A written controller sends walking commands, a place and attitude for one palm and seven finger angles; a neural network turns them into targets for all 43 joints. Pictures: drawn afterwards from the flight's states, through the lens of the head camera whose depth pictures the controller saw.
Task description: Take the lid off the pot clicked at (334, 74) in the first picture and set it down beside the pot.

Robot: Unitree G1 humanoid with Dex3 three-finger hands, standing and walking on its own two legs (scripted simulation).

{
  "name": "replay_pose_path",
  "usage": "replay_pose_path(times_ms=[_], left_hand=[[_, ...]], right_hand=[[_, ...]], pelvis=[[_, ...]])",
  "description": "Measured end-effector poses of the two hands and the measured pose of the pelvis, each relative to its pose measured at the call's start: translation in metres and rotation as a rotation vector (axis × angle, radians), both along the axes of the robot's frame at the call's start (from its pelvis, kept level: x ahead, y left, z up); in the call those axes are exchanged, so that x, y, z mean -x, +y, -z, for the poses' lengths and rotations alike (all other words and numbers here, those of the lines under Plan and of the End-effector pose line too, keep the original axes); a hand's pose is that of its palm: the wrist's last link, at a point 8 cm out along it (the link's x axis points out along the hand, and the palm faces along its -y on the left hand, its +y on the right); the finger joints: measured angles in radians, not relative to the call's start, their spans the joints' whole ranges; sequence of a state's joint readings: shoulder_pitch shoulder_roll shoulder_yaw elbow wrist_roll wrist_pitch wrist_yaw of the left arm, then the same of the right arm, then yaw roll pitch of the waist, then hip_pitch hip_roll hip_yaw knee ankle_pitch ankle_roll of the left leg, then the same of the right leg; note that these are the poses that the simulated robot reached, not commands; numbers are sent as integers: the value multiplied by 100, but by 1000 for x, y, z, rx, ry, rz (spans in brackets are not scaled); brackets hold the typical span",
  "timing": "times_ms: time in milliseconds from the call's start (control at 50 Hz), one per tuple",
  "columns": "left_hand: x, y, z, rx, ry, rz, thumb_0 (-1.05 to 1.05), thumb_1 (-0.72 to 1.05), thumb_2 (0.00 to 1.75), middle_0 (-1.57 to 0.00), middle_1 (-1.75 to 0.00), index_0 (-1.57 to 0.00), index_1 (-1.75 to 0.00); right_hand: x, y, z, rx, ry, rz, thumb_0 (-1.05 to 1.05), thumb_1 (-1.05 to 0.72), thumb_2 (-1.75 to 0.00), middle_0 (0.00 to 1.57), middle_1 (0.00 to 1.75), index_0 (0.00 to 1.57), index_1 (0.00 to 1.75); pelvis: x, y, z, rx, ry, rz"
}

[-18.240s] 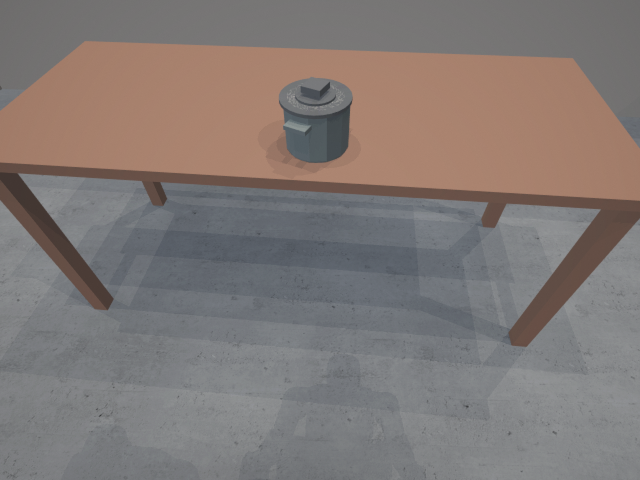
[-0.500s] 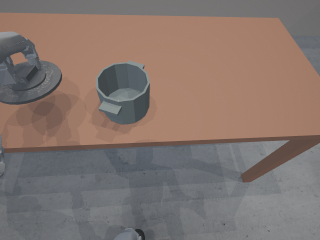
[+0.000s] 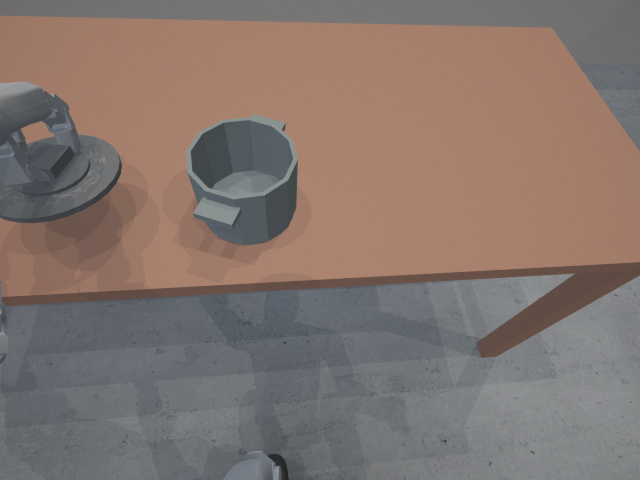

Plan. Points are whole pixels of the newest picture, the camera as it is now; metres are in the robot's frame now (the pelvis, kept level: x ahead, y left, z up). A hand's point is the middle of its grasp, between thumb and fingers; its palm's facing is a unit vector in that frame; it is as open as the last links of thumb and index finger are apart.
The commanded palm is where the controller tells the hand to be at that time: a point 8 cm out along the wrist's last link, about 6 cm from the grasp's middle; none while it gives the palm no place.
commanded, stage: lower the lid onto the table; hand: left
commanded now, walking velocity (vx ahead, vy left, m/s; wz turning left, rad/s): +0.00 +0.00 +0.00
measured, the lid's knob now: (44, 160) +0.49 +0.32 +0.08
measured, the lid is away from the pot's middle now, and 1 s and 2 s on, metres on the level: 0.24 0.25 0.26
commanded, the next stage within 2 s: open the fingers wide in 1.34 s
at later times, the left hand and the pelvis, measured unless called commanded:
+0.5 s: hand (29, 179) +0.46 +0.33 +0.08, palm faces -0.48 -0.11 -0.87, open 8.1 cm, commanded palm +0.52 +0.32 +0.15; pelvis -0.01 +0.01 -0.01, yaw -1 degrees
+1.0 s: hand (37, 198) +0.46 +0.34 +0.05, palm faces -0.49 -0.11 -0.87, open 8.1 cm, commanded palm +0.53 +0.32 +0.11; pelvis -0.02 +0.03 -0.02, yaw -1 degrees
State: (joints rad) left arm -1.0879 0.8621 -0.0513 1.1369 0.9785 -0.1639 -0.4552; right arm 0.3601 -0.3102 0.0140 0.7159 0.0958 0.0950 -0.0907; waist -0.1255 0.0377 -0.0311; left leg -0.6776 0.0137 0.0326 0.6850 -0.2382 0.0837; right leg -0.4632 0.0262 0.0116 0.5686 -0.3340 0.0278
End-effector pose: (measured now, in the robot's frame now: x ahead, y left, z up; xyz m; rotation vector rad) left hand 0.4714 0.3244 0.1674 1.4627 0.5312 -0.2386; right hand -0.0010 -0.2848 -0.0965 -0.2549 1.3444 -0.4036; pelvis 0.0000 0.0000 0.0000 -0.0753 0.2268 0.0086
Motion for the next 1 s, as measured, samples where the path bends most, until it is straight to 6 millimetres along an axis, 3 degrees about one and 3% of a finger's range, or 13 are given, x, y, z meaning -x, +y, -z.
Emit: replay_pose_path(times_ms=[1000], left_hand=[[7, 15, 61, 13, 20, 34, -2, 27, 76, -70, -98, -54, -91]], right_hand=[[48, 27, 3, 45, 70, 31, 0, -90, -90, 20, 30, 20, 30]], pelvis=[[20, 27, 15, 35, 55, 9]])
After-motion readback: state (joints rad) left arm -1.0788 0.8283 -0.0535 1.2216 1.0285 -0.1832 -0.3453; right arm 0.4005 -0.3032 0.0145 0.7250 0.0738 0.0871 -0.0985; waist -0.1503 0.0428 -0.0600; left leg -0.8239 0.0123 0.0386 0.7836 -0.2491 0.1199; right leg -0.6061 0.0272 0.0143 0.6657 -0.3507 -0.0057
